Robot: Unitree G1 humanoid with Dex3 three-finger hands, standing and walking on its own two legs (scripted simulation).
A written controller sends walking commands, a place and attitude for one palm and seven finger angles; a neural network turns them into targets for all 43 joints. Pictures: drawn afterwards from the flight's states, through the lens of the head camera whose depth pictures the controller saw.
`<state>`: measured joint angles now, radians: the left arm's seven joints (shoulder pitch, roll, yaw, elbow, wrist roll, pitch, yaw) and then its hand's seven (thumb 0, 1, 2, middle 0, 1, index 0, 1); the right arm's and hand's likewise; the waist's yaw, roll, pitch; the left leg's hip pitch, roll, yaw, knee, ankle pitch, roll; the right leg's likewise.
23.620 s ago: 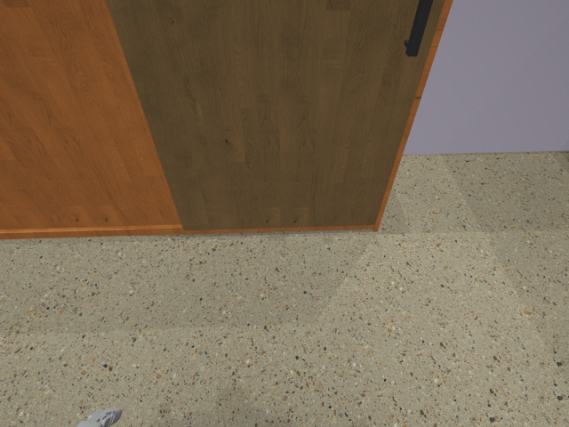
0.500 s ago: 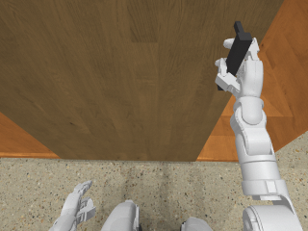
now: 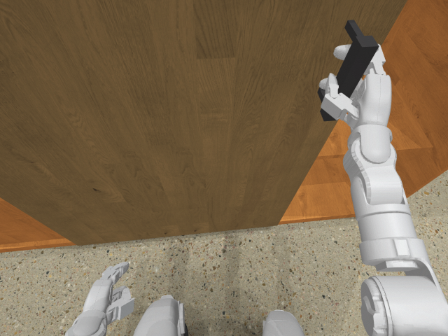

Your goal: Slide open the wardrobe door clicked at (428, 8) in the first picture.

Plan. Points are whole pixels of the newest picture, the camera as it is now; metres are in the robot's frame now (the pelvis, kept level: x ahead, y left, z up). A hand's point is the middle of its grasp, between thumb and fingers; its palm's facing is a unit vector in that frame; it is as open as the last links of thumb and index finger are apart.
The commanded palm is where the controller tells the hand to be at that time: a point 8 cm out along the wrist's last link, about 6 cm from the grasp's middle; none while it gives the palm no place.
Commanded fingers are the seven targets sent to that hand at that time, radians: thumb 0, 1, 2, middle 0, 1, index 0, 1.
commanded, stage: step sideways, sliding the door along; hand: right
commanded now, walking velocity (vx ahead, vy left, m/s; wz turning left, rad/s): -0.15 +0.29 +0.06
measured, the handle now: (340, 74) +0.48 -0.22 +0.16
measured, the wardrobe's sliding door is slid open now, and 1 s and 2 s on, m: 0.48 0.56 0.56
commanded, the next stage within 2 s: stop walking and hold the door there in 0.70 s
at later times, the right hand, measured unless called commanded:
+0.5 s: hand (277, 97) +0.44 -0.11 +0.16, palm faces +0.46 +0.89 -0.09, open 7.0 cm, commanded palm +0.39 -0.08 +0.17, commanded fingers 0.00 -0.90 -0.90 0.45 1.40 0.45 1.40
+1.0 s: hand (282, 99) +0.44 -0.12 +0.15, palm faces +0.58 +0.75 -0.30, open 7.3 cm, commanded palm +0.39 -0.13 +0.15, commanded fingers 0.00 -0.90 -0.90 0.45 1.40 0.45 1.40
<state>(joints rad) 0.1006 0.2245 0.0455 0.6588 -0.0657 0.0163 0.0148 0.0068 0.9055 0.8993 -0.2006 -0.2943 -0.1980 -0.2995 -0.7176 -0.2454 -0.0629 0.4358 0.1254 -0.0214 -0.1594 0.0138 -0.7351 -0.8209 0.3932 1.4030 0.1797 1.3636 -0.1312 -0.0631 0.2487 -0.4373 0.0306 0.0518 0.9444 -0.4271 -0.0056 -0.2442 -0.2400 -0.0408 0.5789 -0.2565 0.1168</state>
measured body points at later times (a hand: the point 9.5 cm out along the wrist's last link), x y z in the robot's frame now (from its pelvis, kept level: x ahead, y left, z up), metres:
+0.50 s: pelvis +0.05 +0.16 +0.00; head +0.13 +0.15 +0.43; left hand +0.27 +0.34 -0.11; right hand +0.41 -0.15 +0.16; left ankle +0.08 +0.29 -0.73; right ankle +0.02 -0.08 -0.72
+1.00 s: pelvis +0.10 +0.21 +0.01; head +0.17 +0.22 +0.45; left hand +0.31 +0.42 -0.10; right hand +0.40 -0.16 +0.17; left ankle +0.11 +0.32 -0.73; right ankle +0.05 +0.05 -0.67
